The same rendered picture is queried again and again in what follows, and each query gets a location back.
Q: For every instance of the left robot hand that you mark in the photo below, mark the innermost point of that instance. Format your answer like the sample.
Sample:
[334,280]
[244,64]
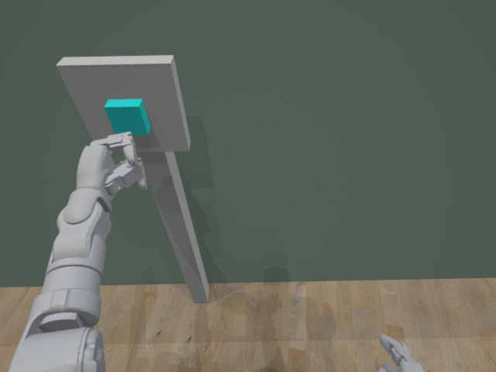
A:
[97,170]

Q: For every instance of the right robot hand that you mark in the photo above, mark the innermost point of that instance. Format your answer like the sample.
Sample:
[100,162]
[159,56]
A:
[400,354]

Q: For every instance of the button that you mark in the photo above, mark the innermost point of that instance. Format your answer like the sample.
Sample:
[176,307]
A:
[128,115]

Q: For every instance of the left robot upper arm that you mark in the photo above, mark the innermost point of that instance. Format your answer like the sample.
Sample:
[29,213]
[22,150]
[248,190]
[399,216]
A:
[70,350]

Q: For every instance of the left robot forearm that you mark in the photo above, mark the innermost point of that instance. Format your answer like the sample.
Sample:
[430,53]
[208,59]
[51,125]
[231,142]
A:
[70,295]

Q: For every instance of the panel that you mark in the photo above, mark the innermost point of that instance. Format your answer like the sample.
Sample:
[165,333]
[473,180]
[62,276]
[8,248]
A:
[91,82]

